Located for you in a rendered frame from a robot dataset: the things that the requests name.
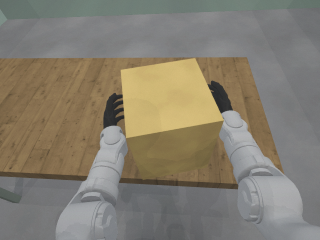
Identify left robot hand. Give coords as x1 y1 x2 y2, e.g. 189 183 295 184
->
103 93 125 129

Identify left robot forearm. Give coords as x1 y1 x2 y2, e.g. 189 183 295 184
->
55 125 128 240

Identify left robot upper arm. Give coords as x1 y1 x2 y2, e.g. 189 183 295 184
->
56 200 118 240

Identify table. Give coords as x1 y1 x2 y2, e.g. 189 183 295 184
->
0 57 284 203

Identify right robot upper arm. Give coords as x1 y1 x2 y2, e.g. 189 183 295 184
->
237 176 320 240

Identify right robot forearm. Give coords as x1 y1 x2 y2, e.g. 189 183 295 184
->
219 110 303 215

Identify right robot hand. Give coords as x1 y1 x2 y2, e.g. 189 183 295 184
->
207 80 233 113

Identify carton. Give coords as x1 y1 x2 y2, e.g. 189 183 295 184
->
120 58 224 180

